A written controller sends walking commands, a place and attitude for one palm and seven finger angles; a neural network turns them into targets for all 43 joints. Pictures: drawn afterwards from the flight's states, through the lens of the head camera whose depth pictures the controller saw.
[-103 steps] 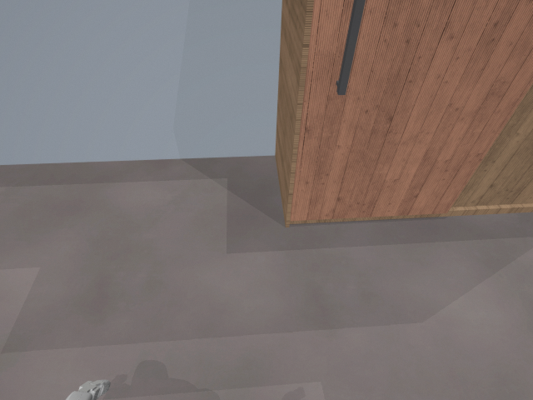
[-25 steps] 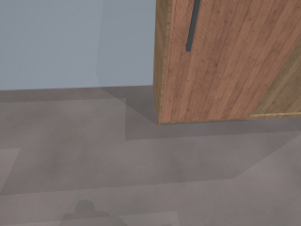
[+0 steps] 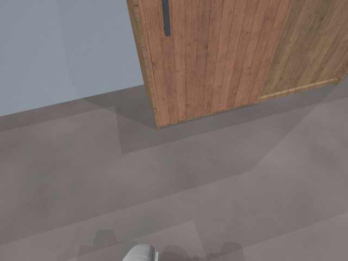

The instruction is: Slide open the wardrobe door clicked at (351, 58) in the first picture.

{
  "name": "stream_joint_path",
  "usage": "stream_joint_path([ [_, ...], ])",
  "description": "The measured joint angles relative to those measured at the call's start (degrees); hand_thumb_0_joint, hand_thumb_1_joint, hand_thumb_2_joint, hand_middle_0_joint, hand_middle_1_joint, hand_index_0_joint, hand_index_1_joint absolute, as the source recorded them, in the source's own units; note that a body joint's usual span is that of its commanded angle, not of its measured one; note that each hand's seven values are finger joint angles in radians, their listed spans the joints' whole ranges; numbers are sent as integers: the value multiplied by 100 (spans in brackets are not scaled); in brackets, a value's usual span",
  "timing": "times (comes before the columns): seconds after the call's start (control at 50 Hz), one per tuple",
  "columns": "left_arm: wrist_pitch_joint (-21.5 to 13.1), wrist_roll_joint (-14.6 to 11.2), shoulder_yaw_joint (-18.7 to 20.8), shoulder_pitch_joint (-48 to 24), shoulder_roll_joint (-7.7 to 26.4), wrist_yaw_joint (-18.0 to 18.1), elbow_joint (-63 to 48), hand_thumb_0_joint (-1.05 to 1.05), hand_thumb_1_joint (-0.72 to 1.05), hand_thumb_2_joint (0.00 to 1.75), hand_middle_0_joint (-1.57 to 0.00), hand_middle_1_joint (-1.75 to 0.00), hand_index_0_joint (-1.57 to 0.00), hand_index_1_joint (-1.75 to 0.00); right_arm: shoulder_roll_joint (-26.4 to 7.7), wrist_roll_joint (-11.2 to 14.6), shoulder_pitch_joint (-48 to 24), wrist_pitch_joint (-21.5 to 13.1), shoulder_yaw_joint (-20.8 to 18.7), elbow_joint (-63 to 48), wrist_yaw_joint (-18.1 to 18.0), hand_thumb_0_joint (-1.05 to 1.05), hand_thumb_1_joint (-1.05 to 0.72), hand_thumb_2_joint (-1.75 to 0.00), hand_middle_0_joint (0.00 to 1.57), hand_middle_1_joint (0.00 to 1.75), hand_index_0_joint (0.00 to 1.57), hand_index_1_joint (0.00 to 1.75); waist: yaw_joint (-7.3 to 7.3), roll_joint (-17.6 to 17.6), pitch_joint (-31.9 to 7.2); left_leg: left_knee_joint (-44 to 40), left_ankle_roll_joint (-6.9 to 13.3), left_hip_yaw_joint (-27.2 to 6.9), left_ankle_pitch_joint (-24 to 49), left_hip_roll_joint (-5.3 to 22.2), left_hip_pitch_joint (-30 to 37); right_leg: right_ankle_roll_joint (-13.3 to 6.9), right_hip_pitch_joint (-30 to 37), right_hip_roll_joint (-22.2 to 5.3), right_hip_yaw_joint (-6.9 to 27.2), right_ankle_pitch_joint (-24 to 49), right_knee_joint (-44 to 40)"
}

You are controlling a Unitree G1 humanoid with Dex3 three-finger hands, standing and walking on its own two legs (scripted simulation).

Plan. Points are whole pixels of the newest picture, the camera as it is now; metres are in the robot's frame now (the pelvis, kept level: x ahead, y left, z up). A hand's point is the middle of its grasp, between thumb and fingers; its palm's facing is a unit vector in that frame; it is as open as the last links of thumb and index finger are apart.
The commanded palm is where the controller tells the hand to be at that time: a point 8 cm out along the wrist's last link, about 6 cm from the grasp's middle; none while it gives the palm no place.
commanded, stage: walk to a spot facing it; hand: left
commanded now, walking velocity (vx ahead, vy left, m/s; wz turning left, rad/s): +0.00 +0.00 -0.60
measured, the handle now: out of the picture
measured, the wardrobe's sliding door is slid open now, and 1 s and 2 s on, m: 0.00 0.00 0.00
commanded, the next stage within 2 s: turn to face it in 1.58 s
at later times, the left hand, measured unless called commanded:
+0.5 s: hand out of the picture +0.10 +0.24 -0.16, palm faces -0.19 -0.96 -0.22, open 7.4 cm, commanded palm none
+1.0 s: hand (196, 197) +0.32 -0.02 -0.18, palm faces -0.65 -0.74 -0.16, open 7.4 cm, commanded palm none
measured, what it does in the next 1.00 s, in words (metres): walks ahead, turning right: left foot, then right foot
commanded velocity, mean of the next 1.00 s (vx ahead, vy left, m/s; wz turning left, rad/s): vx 0.24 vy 0.00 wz -0.56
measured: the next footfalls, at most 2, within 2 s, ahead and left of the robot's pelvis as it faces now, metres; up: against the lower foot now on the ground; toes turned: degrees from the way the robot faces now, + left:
left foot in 0.44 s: +0.03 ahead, +0.15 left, +0.00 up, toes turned -16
right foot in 0.94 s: +0.16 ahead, -0.22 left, +0.00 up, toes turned -44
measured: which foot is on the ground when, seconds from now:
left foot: up 0.00-0.42, down 0.44-0.94, up 0.96-1.00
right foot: down 0.00-0.44, up 0.46-0.92, down 0.94-1.00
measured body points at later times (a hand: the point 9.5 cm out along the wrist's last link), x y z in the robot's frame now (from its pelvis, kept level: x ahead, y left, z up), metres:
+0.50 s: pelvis +0.00 +0.05 +0.01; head +0.01 +0.06 +0.46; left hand +0.11 +0.29 -0.14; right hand +0.01 -0.23 -0.11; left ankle -0.01 +0.16 -0.73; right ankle +0.02 -0.07 -0.70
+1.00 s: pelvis +0.10 -0.08 -0.02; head +0.15 -0.11 +0.42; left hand +0.36 +0.02 -0.17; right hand -0.14 -0.17 -0.16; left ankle +0.02 +0.15 -0.67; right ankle +0.13 -0.19 -0.73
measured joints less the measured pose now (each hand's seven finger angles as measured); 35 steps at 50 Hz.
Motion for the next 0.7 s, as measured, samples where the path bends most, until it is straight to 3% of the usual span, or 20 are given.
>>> stream_joint_path([
  [0.1,-32,-18,27,88,-45,-8,-13,1,91,89,-21,-30,-20,-30,-37,-23,-49,-41,-51,-111,-30,1,-90,-90,20,30,20,30,-14,-106,-122,-14,-108,-178,390,-22,-150,-32,49,147,319,461,-634],
  [0.28,-22,18,134,23,71,-3,-85,1,91,89,-21,-30,-20,-30,-127,-16,-147,-36,-72,-230,-107,1,-91,-90,20,30,20,30,62,-152,-321,-819,-130,-363,161,-109,192,24,-26,436,829,804,-945],
  [0.36,10,46,162,10,179,-23,-104,1,91,89,-20,-30,-20,-30,-90,-4,-115,-99,-32,-330,-77,1,-91,-90,20,30,20,30,112,-210,-439,-1699,-29,-351,-64,-224,536,110,-61,543,1091,927,-1048],
  [0.42,66,54,197,29,290,-47,-111,1,91,89,-20,-30,-20,-30,-22,28,48,-229,7,-415,-46,1,-91,-90,20,30,20,30,94,-309,-583,-2904,150,-291,-42,-347,1064,216,-137,605,1278,896,-973],
  [0.46,111,24,245,47,336,-74,-93,1,91,89,-20,-30,-20,-30,-12,17,231,-355,34,-461,-69,1,-91,-90,20,30,20,30,-28,-266,-687,-3653,313,-262,430,-287,1393,350,-410,691,1172,20,-336],
  [0.5,149,31,315,28,392,-139,-57,1,91,89,-20,-30,-20,-30,27,-1,429,-378,75,-446,-93,1,-90,-90,20,30,20,30,-115,-293,-697,-3706,401,-126,673,-246,1545,529,-819,529,731,-588,801],
  [0.54,131,86,383,27,464,-232,-85,1,91,89,-20,-30,-20,-30,53,-29,673,-388,112,-385,-88,1,-90,-90,20,30,20,30,-135,-305,-735,-3904,425,22,661,-160,1779,643,-1220,316,413,-448,1876],
  [0.6,104,126,446,25,560,-310,-139,1,91,89,-20,-30,-20,-30,97,-40,987,-438,152,-244,-107,1,-90,-90,20,30,20,30,-117,-353,-774,-4131,401,286,617,-66,2053,732,-1691,-18,257,41,3048],
  [0.7,129,143,436,-46,567,-323,-90,1,91,89,-20,-30,-19,-30,243,-30,1406,-613,194,-62,-139,1,-90,-90,20,30,20,30,-155,-445,-649,-4259,350,771,406,9,2434,816,-2015,-504,187,512,3502],
])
